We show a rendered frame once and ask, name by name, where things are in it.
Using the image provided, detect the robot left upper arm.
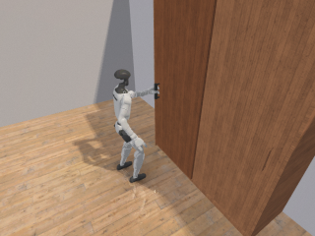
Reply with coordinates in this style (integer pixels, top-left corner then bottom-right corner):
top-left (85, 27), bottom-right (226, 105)
top-left (115, 85), bottom-right (136, 98)

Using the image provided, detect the wardrobe door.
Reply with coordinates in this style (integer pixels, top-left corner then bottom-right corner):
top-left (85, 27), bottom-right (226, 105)
top-left (192, 0), bottom-right (315, 235)
top-left (155, 0), bottom-right (218, 179)

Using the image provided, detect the robot right upper arm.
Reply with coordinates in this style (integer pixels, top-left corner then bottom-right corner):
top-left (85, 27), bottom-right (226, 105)
top-left (117, 94), bottom-right (132, 124)

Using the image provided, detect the right robot shin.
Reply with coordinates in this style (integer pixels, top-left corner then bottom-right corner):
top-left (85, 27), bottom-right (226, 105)
top-left (133, 153), bottom-right (145, 178)

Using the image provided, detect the robot left forearm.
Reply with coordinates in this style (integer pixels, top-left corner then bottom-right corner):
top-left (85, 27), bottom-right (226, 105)
top-left (134, 89), bottom-right (150, 97)

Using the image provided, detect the robot left hand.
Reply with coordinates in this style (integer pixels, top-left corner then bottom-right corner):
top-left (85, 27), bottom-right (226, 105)
top-left (149, 86), bottom-right (159, 94)

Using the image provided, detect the humanoid robot torso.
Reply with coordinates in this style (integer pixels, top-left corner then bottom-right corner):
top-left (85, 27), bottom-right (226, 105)
top-left (113, 90), bottom-right (132, 137)

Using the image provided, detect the handle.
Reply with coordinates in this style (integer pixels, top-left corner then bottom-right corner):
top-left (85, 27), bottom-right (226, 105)
top-left (154, 83), bottom-right (160, 99)
top-left (257, 147), bottom-right (272, 172)

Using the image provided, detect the robot right forearm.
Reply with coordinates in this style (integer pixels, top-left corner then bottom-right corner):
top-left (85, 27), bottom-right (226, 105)
top-left (120, 118), bottom-right (138, 141)

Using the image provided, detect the robot right hand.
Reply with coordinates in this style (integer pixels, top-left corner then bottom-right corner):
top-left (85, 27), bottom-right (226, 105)
top-left (134, 138), bottom-right (147, 151)

